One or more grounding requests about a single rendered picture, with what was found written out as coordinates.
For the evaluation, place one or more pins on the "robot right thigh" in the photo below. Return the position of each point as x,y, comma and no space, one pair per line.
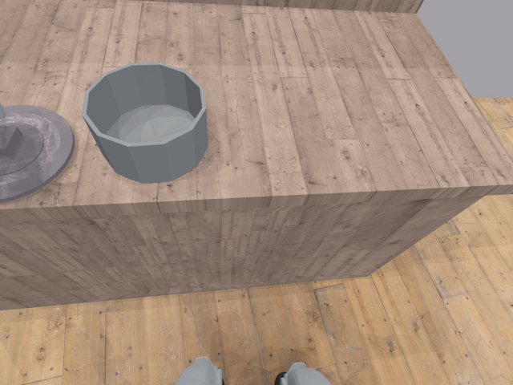
304,376

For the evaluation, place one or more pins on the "pot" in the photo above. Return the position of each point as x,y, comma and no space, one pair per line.
149,121

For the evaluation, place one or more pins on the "lid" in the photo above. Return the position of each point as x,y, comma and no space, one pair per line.
43,152

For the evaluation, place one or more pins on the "table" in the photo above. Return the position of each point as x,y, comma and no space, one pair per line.
339,135

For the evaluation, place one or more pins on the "robot right shin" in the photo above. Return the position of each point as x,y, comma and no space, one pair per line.
296,365

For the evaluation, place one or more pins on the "knob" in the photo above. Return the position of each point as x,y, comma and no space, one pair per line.
9,139

